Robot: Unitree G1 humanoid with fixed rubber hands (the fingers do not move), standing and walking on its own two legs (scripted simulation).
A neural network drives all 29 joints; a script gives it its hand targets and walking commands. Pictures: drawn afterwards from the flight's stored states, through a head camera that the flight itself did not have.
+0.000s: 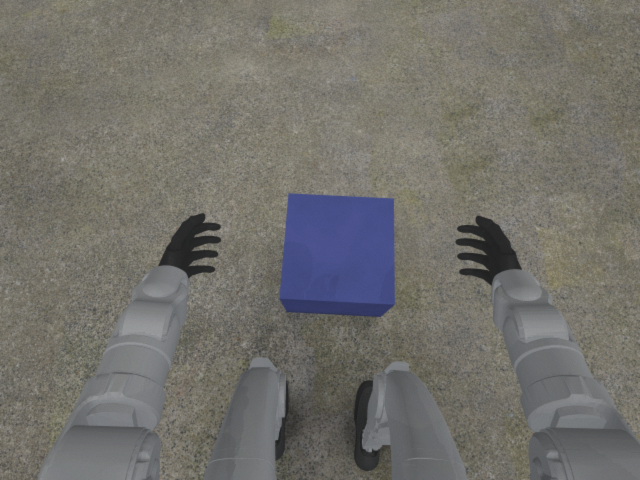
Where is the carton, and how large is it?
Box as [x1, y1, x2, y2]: [279, 193, 394, 316]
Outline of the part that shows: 288,193 279,298 286,310 295,312 380,316 394,304 393,198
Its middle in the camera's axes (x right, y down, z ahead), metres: +0.04 +0.05 +1.02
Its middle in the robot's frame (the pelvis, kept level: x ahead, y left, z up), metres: +0.51 -0.03 -0.57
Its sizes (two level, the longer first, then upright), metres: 0.260 0.259 0.215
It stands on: the floor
